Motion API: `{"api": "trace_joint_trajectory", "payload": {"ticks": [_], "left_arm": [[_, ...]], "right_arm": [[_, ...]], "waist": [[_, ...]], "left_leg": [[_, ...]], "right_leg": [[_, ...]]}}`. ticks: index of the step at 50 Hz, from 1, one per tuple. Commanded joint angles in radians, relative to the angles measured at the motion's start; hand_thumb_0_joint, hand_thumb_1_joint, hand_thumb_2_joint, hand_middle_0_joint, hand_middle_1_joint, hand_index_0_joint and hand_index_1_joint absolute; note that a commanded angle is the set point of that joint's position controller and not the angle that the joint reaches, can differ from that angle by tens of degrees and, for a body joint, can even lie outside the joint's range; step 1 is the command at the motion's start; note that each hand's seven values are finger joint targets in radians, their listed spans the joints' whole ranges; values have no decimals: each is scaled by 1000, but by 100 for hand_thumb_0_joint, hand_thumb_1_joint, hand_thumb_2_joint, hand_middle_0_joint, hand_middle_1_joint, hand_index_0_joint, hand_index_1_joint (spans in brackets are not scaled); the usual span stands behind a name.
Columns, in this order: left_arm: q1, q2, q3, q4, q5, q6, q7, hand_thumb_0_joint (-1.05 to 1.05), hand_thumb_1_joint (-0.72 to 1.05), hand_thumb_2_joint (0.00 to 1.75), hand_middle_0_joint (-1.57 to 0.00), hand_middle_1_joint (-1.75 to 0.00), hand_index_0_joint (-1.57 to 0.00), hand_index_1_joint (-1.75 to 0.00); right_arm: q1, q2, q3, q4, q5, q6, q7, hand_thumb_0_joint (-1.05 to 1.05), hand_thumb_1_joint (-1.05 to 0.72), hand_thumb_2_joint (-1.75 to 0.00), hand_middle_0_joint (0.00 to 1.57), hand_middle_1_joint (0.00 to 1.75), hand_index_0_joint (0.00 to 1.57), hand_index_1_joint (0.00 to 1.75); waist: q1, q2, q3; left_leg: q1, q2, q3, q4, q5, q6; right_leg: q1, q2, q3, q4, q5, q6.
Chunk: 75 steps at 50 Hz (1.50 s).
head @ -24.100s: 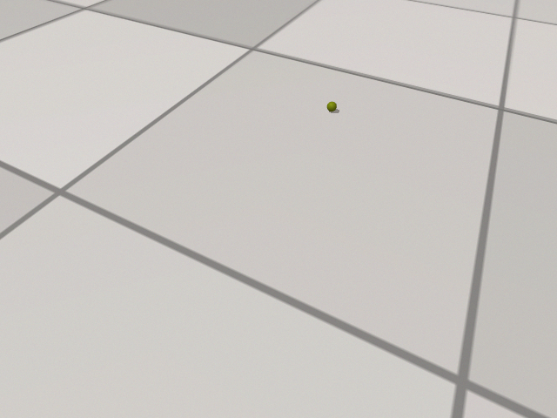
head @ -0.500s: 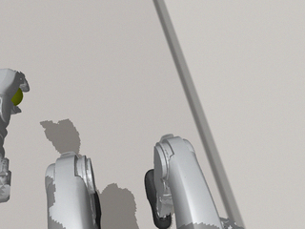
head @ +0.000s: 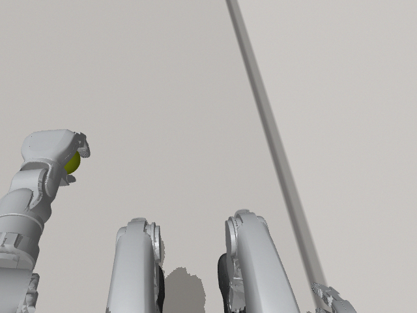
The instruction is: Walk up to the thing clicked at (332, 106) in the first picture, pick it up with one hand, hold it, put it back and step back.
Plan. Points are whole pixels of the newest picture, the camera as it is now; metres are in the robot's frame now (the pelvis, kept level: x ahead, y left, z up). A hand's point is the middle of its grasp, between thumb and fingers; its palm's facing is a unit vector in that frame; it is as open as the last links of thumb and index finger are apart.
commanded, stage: lift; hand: left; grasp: from above
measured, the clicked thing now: (63, 159) +0.44 +0.28 -0.12
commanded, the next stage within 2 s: hold in 1.02 s
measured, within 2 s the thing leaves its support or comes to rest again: neither
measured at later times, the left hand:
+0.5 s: hand (2, 159) +0.36 +0.25 +0.10, palm faces -0.46 -0.11 -0.88, open 7.5 cm
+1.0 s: hand out of the picture +0.37 +0.24 +0.19, palm faces -0.44 -0.10 -0.89, open 7.5 cm
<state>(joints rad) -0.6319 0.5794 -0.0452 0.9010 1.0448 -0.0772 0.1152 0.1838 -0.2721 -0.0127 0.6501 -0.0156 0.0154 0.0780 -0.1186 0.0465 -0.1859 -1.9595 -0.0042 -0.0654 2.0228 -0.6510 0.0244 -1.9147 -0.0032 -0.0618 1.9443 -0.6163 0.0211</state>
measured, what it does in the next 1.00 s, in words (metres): rises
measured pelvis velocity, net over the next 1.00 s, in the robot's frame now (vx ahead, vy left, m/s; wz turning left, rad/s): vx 0.06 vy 0.00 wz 0.03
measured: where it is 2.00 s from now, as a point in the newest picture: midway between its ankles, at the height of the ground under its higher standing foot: (193, 310)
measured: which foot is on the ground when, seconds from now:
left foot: down 0.00-1.00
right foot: down 0.00-1.00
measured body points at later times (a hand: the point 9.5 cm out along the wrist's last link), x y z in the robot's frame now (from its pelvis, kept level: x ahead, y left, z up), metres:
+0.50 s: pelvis +0.03 +0.00 +0.18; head +0.11 +0.01 +0.62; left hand +0.38 +0.25 +0.15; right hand +0.14 -0.26 +0.06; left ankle +0.08 +0.11 -0.42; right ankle +0.10 -0.13 -0.42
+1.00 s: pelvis +0.06 +0.00 +0.27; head +0.12 +0.01 +0.72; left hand +0.39 +0.24 +0.24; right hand +0.16 -0.26 +0.15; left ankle +0.08 +0.11 -0.42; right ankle +0.10 -0.13 -0.42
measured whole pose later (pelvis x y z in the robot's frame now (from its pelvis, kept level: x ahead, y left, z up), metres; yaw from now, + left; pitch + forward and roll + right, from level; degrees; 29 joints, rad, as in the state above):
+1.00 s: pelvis +0.06 +0.00 +0.27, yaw +2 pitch +11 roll -1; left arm -0.34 0.39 -0.19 0.84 0.98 0.03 0.14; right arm 0.26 -0.23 -0.04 0.73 0.04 -0.01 -0.04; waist -0.05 0.03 -0.09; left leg -0.71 0.01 0.01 0.92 -0.41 0.02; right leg -0.71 0.01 0.02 0.87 -0.36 0.02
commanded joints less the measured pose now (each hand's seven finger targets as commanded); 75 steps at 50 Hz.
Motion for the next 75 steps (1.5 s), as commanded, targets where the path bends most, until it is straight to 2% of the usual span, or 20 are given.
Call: {"api": "trace_joint_trajectory", "payload": {"ticks": [1,2,4,5,9,12,17,19,26,27,28,31,32,37,42,46,49,56,64,75], "left_arm": [[-332,238,69,-308,-20,15,50,0,56,70,-89,-79,-93,-75],[-284,249,86,-274,-15,27,53,0,56,71,-89,-80,-93,-75],[-262,201,54,-306,-22,42,51,0,55,72,-88,-81,-92,-77],[-238,205,61,-302,-24,53,49,0,56,71,-88,-82,-93,-77],[-147,183,57,-296,-38,88,38,0,53,71,-86,-81,-90,-77],[-85,140,24,-303,-52,104,21,0,52,72,-86,-82,-90,-78],[-46,101,-15,-329,-72,96,-5,0,49,70,-84,-82,-88,-78],[-4,102,-10,-312,-71,85,-2,0,47,68,-83,-80,-86,-76],[-20,55,-37,-283,-32,58,56,0,46,63,-80,-80,-85,-75],[-47,72,-17,-293,-37,58,65,0,47,64,-80,-81,-85,-77],[-31,47,-41,-271,-24,65,72,0,47,66,-80,-82,-85,-78],[-53,60,-29,-252,-19,82,93,0,49,69,-81,-85,-86,-80],[-66,45,-51,-251,-25,87,93,0,51,69,-83,-84,-88,-80],[8,11,-67,-192,-49,113,86,0,52,69,-85,-83,-89,-78],[-13,7,-71,-207,-60,112,74,0,52,67,-84,-83,-89,-78],[21,14,-64,-218,-56,105,69,0,49,60,-82,-80,-87,-74],[-20,16,-72,-269,-52,101,69,0,50,64,-83,-80,-87,-75],[-9,17,-71,-251,-53,103,71,0,49,67,-83,-81,-88,-76],[4,4,-92,-282,-54,99,20,0,50,64,-81,-81,-87,-75],[23,27,-70,-324,-54,90,-15,0,50,69,-81,-82,-87,-76]], "right_arm": [[134,-201,-79,-66,21,-11,-44,0,-91,-90,20,30,20,30],[130,-201,-82,-62,26,-9,-50,0,-91,-90,20,30,20,30],[120,-185,-79,-62,31,-7,-61,0,-91,-90,20,30,20,30],[117,-183,-78,-62,34,-6,-66,0,-91,-90,20,30,20,30],[89,-165,-73,-59,45,-3,-87,0,-91,-90,20,30,20,30],[69,-149,-64,-57,53,-3,-102,0,-91,-90,20,30,20,30],[63,-127,-58,-55,61,-22,-129,0,-92,-91,20,30,20,30],[61,-120,-56,-51,64,-34,-138,0,-92,-91,20,30,20,30],[76,-113,-61,-22,62,-63,-146,0,-91,-91,20,30,20,30],[79,-118,-64,-20,62,-65,-145,0,-91,-90,20,30,20,30],[83,-116,-60,-14,60,-67,-145,0,-91,-91,20,30,20,30],[89,-122,-68,-4,56,-68,-145,0,-91,-90,20,30,20,30],[81,-119,-66,-7,57,-68,-144,0,-91,-90,20,30,20,30],[82,-117,-68,-7,58,-67,-140,0,-91,-90,20,30,20,30],[83,-113,-69,-19,55,-67,-139,0,-91,-90,20,30,20,30],[79,-115,-72,-29,58,-64,-138,0,-91,-90,20,30,20,30],[82,-117,-71,-32,60,-59,-138,0,-91,-90,20,30,20,30],[80,-123,-76,-24,65,-49,-139,0,-91,-90,20,30,20,30],[73,-121,-79,-27,68,-42,-134,0,-90,-90,20,30,20,30],[56,-132,-85,-56,72,-25,-128,0,-90,-90,20,30,20,30]], "waist": [[-14,205,-639],[-5,182,-639],[-10,174,-628],[-7,153,-609],[9,115,-532],[11,105,-461],[5,40,-373],[18,27,-332],[29,46,-290],[33,56,-296],[31,64,-282],[42,43,-291],[38,45,-274],[56,11,-230],[61,2,-198],[73,12,-193],[68,20,-216],[67,-5,-171],[76,7,-187],[93,6,-153]], "left_leg": [[611,1,-32,-428,52,3],[650,0,-43,-451,60,1],[699,2,-24,-487,102,1],[708,1,-20,-508,109,3],[766,0,-7,-610,89,5],[816,3,-13,-694,59,2],[890,-3,24,-783,79,9],[923,-1,26,-825,96,8],[1103,-3,34,-958,187,-6],[1130,-1,30,-981,184,-8],[1153,0,28,-1001,203,-11],[1219,-1,35,-1047,251,-10],[1240,-1,40,-1069,254,-11],[1316,1,39,-1151,329,-14],[1363,-5,52,-1208,363,-12],[1436,-1,52,-1266,386,-19],[1495,0,53,-1290,440,-20],[1550,-5,63,-1342,474,-19],[1627,-6,65,-1383,606,-25],[1668,-9,77,-1426,644,-22]], "right_leg": [[402,34,-25,-286,129,-47],[427,34,-25,-305,135,-45],[482,33,-20,-361,159,-44],[514,34,-15,-393,161,-43],[630,37,-1,-506,137,-39],[695,43,5,-578,112,-38],[846,48,38,-733,110,-38],[886,47,43,-776,119,-39],[1010,48,60,-917,177,-45],[1028,47,60,-932,175,-45],[1042,50,59,-944,193,-45],[1118,52,57,-994,239,-42],[1128,52,58,-1012,244,-43],[1226,53,54,-1087,307,-42],[1298,49,65,-1157,339,-38],[1329,51,61,-1196,349,-43],[1370,50,63,-1223,396,-43],[1423,45,68,-1286,429,-40],[1505,51,69,-1316,531,-42],[1568,50,73,-1361,568,-40]]}}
